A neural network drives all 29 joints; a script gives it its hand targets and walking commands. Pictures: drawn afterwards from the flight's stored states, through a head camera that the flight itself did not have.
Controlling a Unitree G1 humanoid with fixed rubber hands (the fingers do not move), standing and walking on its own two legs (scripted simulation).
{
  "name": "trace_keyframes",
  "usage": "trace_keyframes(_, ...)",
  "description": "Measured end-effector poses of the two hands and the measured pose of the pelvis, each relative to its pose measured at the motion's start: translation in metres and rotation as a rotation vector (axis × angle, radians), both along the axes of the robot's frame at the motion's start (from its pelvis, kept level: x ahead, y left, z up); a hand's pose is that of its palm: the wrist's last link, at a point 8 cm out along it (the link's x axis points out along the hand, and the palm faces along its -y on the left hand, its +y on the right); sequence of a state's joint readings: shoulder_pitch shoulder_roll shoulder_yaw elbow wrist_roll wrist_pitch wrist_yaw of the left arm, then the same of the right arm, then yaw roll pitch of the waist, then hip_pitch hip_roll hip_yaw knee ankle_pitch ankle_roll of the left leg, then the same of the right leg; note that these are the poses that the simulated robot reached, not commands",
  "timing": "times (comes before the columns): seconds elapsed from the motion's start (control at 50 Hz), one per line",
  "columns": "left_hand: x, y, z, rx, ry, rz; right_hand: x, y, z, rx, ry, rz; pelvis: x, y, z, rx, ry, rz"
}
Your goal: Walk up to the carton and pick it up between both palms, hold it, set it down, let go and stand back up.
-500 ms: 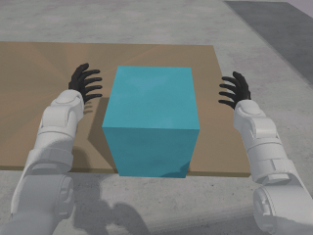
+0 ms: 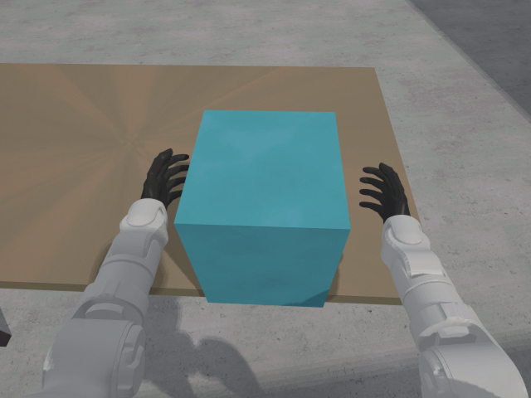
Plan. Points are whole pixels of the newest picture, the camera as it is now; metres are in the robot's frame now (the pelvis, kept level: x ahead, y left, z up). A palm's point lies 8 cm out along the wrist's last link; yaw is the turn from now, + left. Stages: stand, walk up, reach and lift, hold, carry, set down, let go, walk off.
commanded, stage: reach and lift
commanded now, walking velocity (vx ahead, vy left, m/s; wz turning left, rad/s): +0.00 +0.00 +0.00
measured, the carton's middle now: (266, 214) +0.40 +0.00 +0.04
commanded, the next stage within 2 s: none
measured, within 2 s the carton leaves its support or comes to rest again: leaves its support in 1.24 s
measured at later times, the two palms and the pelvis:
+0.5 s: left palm (168, 203) +0.41 +0.15 +0.07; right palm (385, 221) +0.37 -0.18 +0.05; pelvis -0.02 +0.00 +0.00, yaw +0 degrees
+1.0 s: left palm (185, 205) +0.40 +0.13 +0.07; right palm (374, 217) +0.38 -0.17 +0.05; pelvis +0.01 +0.00 +0.00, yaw +3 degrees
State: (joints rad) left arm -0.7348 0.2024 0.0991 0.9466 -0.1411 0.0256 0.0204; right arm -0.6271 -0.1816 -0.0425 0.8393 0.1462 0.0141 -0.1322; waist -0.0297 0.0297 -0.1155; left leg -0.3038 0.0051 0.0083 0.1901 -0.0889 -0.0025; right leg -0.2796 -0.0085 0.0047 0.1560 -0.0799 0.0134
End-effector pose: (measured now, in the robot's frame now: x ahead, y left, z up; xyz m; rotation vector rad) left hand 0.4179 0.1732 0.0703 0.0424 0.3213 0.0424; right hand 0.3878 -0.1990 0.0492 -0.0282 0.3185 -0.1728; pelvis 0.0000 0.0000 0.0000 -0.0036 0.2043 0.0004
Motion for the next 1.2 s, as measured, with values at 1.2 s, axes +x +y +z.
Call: trace_keyframes(1.2,-0.02,-0.054,0.008,0.013,-0.079,-0.018,-0.014,0.028,0.005,-0.003,-0.05,-0.025,0.001,-0.011,0.002,0.004,0.011,0.053)
